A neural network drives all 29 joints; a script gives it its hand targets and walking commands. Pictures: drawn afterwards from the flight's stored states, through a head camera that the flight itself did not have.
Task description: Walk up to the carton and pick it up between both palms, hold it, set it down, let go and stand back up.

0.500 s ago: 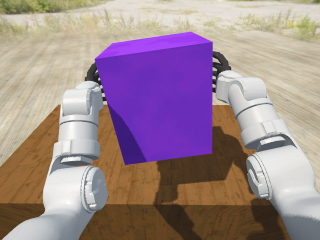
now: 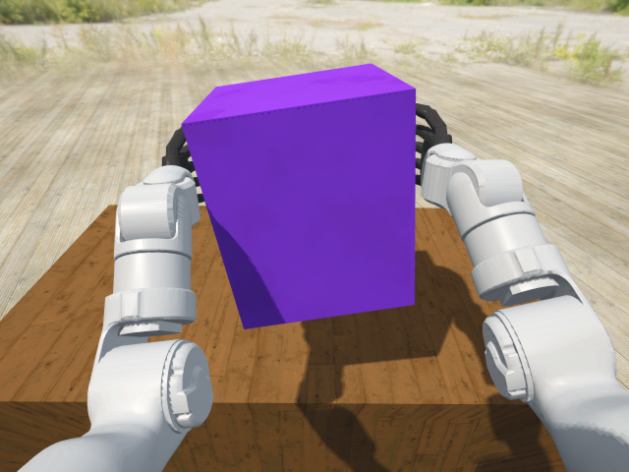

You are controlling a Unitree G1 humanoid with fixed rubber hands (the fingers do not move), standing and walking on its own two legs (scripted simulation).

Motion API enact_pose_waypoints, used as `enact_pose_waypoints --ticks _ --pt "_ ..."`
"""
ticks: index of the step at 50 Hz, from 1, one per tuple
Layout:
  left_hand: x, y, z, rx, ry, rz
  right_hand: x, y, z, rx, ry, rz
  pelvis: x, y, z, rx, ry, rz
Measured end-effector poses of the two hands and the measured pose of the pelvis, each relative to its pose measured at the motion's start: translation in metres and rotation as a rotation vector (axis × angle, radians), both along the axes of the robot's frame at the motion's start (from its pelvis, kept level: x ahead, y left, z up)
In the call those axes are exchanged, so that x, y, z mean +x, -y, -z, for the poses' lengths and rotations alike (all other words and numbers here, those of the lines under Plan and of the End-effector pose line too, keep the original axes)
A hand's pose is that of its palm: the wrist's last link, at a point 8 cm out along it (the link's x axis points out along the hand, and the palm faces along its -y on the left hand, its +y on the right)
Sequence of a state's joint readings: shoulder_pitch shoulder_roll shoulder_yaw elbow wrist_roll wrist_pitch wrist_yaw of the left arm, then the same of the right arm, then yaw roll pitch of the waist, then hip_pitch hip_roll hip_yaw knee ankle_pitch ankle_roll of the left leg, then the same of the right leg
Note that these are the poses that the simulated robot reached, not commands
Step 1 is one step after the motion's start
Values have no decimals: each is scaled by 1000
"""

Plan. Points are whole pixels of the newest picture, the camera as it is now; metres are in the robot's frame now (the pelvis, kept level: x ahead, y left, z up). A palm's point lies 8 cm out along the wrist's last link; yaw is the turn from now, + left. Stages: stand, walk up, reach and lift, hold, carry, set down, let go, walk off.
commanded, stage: hold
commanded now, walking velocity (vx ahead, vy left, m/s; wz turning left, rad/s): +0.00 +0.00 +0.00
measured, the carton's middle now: (310, 190) +0.39 -0.01 +0.26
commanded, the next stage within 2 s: set down in 0.50 s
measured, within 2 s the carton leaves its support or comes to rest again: neither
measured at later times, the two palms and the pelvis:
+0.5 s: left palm (181, 180) +0.37 +0.14 +0.29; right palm (437, 159) +0.36 -0.16 +0.31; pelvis +0.00 +0.00 +0.00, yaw +0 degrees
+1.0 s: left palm (180, 172) +0.41 +0.15 +0.28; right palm (419, 175) +0.38 -0.15 +0.28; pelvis +0.01 +0.00 +0.00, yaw +1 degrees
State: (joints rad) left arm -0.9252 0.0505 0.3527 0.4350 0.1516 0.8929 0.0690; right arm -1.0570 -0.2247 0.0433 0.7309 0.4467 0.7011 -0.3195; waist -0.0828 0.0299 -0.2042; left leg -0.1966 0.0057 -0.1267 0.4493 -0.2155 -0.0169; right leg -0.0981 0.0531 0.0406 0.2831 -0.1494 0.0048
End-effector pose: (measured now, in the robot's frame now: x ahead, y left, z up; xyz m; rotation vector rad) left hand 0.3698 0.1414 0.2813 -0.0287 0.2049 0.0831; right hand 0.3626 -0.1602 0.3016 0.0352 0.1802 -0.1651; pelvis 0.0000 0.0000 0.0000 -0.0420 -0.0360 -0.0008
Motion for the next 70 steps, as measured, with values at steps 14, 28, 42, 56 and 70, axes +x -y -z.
enact_pose_waypoints --ticks 14,28,42,56,70 --pt "-2 1 -4 6 -6 3 -3 1 -2 11 -6 5 -5 -1 0 2 -8 6" --pt "3 4 -5 -1 -13 12 -1 4 -5 -14 -14 12 -3 2 0 4 -17 1" --pt "26 6 -23 -2 96 42 10 6 -7 41 96 52 8 1 -2 15 41 -4" --pt "44 -14 34 18 75 50 26 -14 57 -29 67 53 14 -1 -2 10 82 -26" --pt "56 -6 41 34 97 96 23 -9 71 -1 97 101 17 -14 -1 6 61 -9"
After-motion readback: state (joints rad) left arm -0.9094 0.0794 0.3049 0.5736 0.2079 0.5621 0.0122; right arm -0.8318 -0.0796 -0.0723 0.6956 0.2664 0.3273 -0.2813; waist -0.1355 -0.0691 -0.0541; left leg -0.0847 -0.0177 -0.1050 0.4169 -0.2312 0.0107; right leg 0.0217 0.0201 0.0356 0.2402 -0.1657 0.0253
